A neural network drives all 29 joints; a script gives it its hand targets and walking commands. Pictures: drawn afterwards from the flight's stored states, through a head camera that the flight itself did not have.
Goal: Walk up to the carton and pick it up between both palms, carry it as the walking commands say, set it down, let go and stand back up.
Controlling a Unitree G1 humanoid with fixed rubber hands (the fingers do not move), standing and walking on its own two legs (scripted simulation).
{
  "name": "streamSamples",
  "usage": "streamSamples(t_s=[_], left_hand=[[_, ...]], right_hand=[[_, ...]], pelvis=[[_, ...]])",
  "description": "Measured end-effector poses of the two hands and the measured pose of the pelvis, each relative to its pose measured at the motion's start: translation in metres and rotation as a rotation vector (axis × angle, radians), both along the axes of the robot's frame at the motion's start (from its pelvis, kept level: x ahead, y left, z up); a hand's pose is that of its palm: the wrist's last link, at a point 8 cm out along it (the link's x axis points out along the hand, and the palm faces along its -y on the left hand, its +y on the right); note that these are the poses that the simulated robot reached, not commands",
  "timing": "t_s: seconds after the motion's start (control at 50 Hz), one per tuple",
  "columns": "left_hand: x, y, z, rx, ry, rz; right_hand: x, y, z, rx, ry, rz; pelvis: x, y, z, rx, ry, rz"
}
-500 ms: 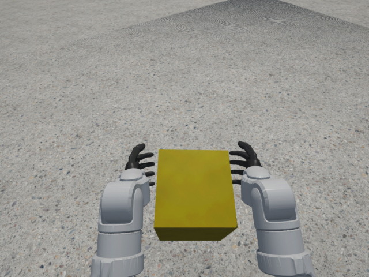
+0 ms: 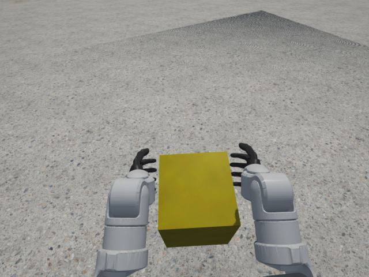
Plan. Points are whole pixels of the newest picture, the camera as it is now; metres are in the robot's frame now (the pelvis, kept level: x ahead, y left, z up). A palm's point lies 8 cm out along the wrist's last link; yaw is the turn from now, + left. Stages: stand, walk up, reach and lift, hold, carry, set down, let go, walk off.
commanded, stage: carry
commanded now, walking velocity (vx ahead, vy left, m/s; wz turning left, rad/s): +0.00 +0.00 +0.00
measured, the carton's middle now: (195, 201) +0.30 -0.01 +0.01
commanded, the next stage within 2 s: none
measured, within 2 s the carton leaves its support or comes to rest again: neither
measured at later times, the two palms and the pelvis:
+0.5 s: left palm (102, 207) +0.22 +0.17 +0.12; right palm (232, 195) +0.23 -0.07 +0.12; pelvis -0.07 +0.04 +0.01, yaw +1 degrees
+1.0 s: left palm (119, 200) +0.23 +0.14 +0.13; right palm (247, 192) +0.24 -0.10 +0.13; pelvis -0.06 +0.02 +0.01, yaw +1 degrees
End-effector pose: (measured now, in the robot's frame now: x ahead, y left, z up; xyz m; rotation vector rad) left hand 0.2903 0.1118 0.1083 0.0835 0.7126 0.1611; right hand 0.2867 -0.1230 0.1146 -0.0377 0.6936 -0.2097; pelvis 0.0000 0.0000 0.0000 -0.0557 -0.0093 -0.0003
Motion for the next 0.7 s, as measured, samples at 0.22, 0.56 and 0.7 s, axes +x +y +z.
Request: streamSamples(t_s=[0.22, 0.56, 0.7], left_hand=[[-0.033, 0.042, 0.020, -0.039, -0.047, 0.071], [-0.067, 0.050, 0.012, -0.025, -0.001, 0.072], [-0.064, 0.037, 0.020, -0.016, -0.037, 0.063]], right_hand=[[-0.018, 0.041, 0.016, -0.016, -0.037, 0.067], [-0.053, 0.050, 0.006, -0.009, 0.009, 0.058], [-0.055, 0.037, 0.011, 0.000, -0.028, 0.043]], pelvis=[[-0.031, 0.023, 0.014, 0.052, 0.051, 0.034], [-0.069, 0.035, 0.013, 0.067, 0.036, 0.019], [-0.070, 0.026, 0.014, 0.061, 0.048, 0.021]])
